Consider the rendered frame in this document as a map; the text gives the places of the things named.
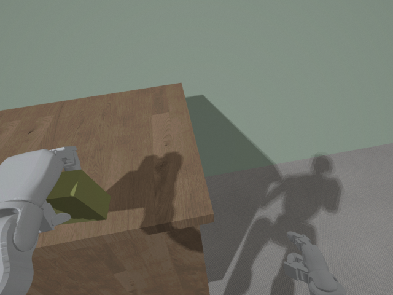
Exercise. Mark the table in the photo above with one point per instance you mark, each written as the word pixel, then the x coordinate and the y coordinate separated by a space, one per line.
pixel 138 146

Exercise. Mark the sponge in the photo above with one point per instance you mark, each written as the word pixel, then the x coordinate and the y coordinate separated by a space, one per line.
pixel 75 193

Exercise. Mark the robot right hand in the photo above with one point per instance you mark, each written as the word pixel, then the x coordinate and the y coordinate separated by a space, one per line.
pixel 298 267

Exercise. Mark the robot left hand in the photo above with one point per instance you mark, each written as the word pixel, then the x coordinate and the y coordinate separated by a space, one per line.
pixel 31 176

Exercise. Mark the robot right forearm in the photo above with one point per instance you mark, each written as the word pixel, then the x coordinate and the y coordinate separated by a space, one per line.
pixel 322 282

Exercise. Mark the robot left forearm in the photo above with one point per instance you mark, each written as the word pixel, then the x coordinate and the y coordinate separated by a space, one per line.
pixel 19 232

